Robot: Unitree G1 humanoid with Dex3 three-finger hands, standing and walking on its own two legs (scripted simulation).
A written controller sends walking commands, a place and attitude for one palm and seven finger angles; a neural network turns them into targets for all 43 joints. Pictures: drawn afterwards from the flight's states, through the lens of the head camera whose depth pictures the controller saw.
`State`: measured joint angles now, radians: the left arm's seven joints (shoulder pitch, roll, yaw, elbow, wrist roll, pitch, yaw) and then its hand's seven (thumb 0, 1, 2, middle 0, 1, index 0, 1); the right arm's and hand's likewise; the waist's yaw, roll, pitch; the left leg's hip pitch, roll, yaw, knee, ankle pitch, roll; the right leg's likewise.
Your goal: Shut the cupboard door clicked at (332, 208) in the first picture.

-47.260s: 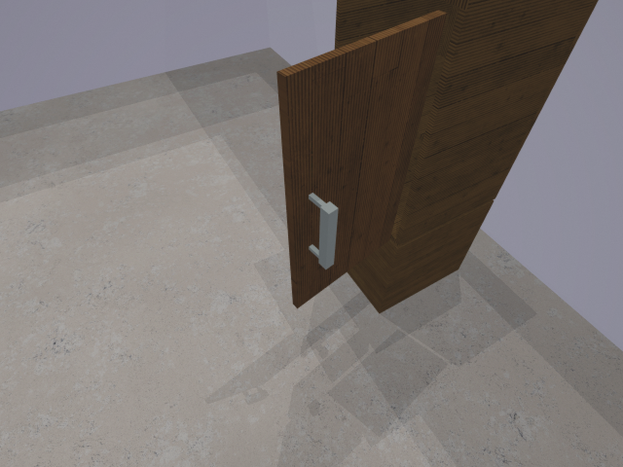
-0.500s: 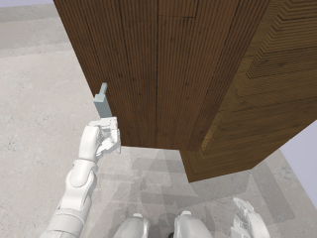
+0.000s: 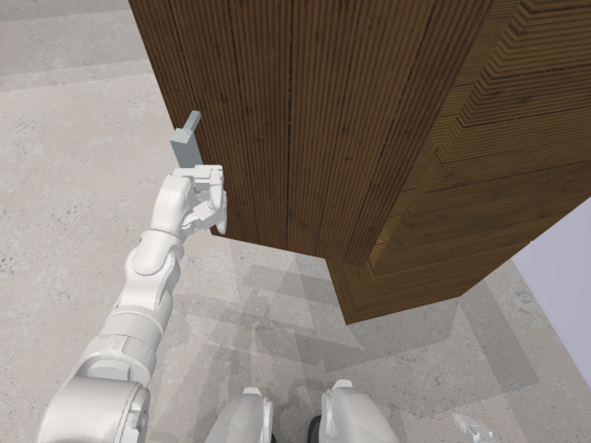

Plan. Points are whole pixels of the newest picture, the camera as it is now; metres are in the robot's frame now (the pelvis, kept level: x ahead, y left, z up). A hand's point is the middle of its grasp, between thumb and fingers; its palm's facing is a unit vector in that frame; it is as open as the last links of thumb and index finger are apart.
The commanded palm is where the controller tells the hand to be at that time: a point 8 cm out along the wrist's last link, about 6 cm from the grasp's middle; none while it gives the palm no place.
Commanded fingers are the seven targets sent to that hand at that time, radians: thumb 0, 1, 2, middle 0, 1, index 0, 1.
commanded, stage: push the door shut along its arc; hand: left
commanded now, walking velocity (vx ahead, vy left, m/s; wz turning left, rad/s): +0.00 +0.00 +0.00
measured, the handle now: (200, 165) +0.49 +0.15 +0.04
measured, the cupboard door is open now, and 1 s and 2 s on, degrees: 64 45 36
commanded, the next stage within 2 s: pull the fist back off the door in 1.18 s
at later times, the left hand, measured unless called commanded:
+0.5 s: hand (242, 176) +0.48 +0.08 +0.04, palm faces -0.36 -0.93 -0.04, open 3.1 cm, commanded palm +0.48 +0.12 +0.04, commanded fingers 0.00 0.90 0.90 -1.30 -1.50 -1.30 -1.50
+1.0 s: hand (272, 151) +0.52 +0.04 +0.04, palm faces -0.45 -0.89 -0.03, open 3.0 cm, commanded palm +0.54 +0.07 +0.04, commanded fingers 0.00 0.90 0.90 -1.30 -1.50 -1.30 -1.50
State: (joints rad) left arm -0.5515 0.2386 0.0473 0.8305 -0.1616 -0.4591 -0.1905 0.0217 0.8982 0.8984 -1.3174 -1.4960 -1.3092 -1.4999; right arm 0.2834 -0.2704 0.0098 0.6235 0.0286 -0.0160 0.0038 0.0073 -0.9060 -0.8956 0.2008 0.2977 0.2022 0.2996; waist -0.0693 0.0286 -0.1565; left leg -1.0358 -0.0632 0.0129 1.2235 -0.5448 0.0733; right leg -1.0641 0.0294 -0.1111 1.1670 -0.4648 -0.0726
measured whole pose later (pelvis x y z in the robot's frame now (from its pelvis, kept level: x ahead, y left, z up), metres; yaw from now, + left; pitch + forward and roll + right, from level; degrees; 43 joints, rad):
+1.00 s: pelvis +0.01 +0.01 -0.02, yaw -3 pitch +27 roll -3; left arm -1.04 0.34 0.12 1.19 -0.09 -0.36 -0.33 0.00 0.87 0.93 -1.30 -1.50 -1.29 -1.50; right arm 0.37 -0.26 0.03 0.63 0.00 0.03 0.03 0.00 -0.91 -0.90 0.20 0.30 0.20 0.30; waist -0.20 0.05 -0.16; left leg -1.20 -0.04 0.03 1.32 -0.59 0.09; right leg -1.23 0.05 -0.10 1.23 -0.48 -0.06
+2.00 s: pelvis +0.02 -0.02 +0.00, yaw -2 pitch +24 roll +1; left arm -0.70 0.05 0.08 1.01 0.02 -0.59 0.25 0.02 0.90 0.90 -1.30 -1.50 -1.30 -1.50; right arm 0.34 -0.26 -0.04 0.64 -0.06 0.03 0.11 0.00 -0.91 -0.90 0.20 0.30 0.20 0.30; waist -0.13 0.03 -0.17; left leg -1.04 -0.04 0.04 1.17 -0.55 0.05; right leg -1.10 0.06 -0.07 1.15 -0.47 -0.10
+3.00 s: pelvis +0.05 +0.00 +0.09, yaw -1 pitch +2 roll -1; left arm 0.16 0.26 -0.04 -0.03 -0.07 -0.08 0.06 0.02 0.89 0.90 -1.08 -1.26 -1.08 -1.26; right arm 0.16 -0.22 0.05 0.49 0.04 0.04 -0.08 0.01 -0.91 -0.90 0.20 0.30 0.20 0.30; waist 0.03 0.04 -0.05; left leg -0.29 -0.07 0.01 0.63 -0.38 0.07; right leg -0.34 0.05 -0.05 0.62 -0.32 -0.05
